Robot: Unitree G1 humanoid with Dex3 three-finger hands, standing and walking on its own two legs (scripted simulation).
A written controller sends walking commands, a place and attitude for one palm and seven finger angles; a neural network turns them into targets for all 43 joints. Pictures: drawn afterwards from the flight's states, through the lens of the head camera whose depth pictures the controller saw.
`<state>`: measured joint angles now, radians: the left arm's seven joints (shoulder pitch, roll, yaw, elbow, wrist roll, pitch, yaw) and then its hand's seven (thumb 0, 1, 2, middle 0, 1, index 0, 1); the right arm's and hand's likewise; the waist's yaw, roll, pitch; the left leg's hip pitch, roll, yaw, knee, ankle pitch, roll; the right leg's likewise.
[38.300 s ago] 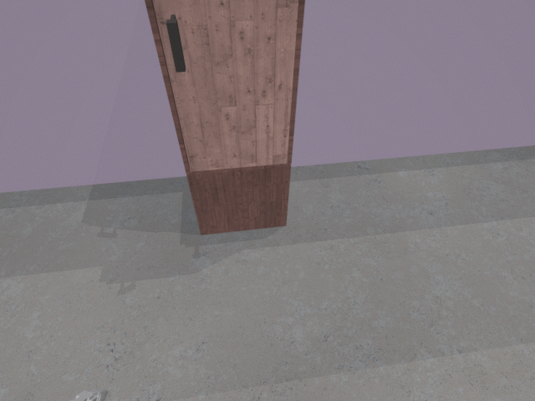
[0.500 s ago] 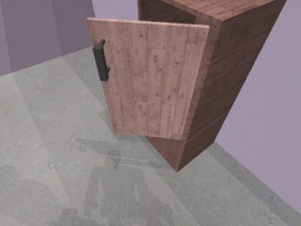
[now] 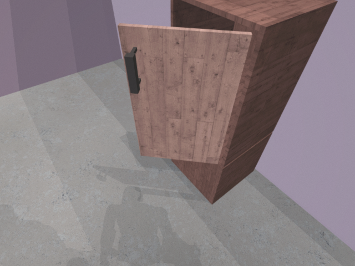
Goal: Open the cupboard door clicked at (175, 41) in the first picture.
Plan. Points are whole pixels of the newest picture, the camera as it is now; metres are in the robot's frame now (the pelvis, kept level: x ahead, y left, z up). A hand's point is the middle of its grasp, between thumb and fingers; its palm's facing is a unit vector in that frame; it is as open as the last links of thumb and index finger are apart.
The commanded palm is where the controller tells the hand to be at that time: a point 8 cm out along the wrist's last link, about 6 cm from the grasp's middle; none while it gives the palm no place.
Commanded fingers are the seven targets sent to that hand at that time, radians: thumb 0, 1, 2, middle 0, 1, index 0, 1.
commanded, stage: come to a stop and stand still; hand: left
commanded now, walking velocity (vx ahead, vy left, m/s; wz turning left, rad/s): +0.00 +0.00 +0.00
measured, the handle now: (134, 70) +0.62 +0.17 +0.13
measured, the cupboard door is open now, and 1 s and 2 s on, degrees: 45 45 45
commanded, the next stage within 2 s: look again from close up in 0.56 s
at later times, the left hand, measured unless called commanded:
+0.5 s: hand out of the picture -0.02 +0.18 -0.17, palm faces +0.02 -0.98 -0.18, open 7.3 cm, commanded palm none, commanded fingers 0.00 0.90 0.90 -0.20 -0.30 -0.20 -0.30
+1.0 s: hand out of the picture -0.01 +0.17 -0.17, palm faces +0.02 -0.98 -0.18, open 7.3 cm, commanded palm none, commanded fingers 0.00 0.90 0.90 -0.20 -0.30 -0.20 -0.30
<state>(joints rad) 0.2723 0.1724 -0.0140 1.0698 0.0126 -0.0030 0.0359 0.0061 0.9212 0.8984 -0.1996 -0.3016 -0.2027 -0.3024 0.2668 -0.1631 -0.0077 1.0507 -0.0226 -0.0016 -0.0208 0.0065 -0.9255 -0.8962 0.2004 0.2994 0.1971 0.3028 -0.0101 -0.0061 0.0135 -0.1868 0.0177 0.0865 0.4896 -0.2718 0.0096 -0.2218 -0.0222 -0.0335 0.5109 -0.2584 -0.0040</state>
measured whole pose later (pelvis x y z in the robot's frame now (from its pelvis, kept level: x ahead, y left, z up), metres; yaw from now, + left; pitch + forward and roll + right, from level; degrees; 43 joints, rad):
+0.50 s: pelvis -0.01 +0.01 +0.00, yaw +0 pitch -2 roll +1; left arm 0.31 0.16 -0.01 1.11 0.01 -0.01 0.03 0.00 0.91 0.90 -0.20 -0.30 -0.20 -0.30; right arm 0.29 -0.14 0.00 1.12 -0.01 -0.02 -0.02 0.00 -0.91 -0.90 0.20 0.30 0.20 0.30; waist 0.00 -0.02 0.02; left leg -0.18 0.00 0.09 0.44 -0.23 0.03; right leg -0.22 -0.04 -0.03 0.47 -0.22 0.01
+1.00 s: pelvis -0.01 +0.00 +0.01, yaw +0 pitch -1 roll +0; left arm 0.30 0.16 -0.01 1.10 0.01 -0.02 0.03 0.00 0.91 0.90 -0.20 -0.30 -0.20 -0.30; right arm 0.28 -0.14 0.00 1.14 -0.01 -0.02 -0.02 0.00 -0.91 -0.90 0.20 0.30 0.20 0.30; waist 0.00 -0.02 0.02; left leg -0.17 0.01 0.09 0.42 -0.22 0.01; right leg -0.21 -0.03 -0.03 0.44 -0.21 0.00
